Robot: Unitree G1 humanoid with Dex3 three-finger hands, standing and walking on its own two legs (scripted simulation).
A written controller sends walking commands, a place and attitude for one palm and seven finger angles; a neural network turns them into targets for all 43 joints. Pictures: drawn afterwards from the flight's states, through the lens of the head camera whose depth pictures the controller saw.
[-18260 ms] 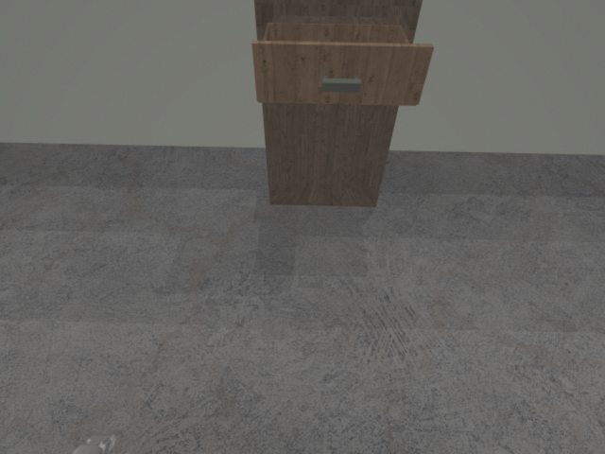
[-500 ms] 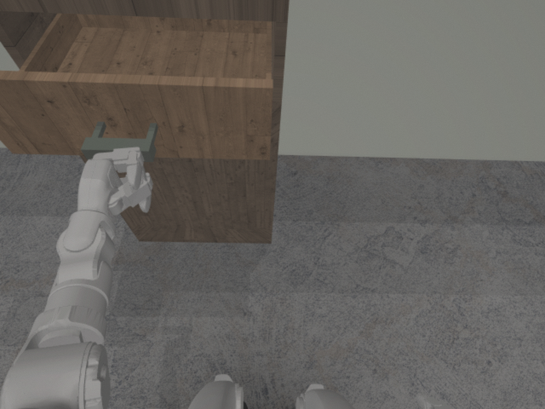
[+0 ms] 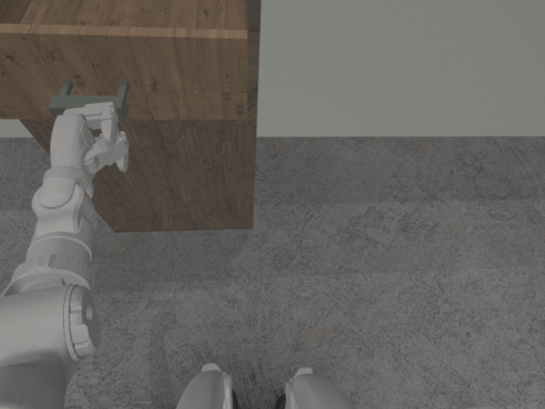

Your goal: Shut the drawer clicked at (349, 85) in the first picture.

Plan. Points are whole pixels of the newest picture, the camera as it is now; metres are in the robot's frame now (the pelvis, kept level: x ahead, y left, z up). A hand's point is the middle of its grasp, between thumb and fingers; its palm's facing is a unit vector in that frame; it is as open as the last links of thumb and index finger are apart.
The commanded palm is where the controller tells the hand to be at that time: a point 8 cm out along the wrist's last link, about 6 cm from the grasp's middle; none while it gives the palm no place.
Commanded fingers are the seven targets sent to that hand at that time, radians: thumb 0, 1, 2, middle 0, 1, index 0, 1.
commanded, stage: push the drawer shut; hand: left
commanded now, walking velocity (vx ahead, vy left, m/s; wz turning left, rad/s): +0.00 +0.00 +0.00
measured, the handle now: (92, 97) +0.56 +0.25 +0.08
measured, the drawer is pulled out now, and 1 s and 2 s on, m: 0.11 0.00 0.00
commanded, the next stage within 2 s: pull the fist back off the drawer in 1.20 s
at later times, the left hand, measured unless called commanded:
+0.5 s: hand (124, 114) +0.54 +0.20 +0.07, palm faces +0.02 -1.00 -0.02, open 3.3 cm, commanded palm +0.53 +0.24 +0.08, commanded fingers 0.00 0.90 0.90 -1.40 -1.60 -1.40 -1.60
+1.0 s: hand (125, 87) +0.59 +0.21 +0.07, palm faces +0.00 -1.00 -0.01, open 3.2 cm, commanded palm +0.60 +0.23 +0.08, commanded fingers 0.00 0.90 0.90 -1.40 -1.60 -1.40 -1.60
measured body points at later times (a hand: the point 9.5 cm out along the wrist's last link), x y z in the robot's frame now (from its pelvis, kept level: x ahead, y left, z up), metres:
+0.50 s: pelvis +0.00 +0.00 -0.01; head +0.15 +0.03 +0.42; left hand +0.53 +0.25 +0.08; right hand -0.01 -0.26 -0.11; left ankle +0.03 +0.09 -0.67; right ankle +0.00 -0.09 -0.67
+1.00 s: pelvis +0.00 +0.02 -0.02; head +0.19 +0.05 +0.39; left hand +0.59 +0.26 +0.08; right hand -0.07 -0.23 -0.10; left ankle +0.03 +0.09 -0.67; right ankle +0.00 -0.09 -0.67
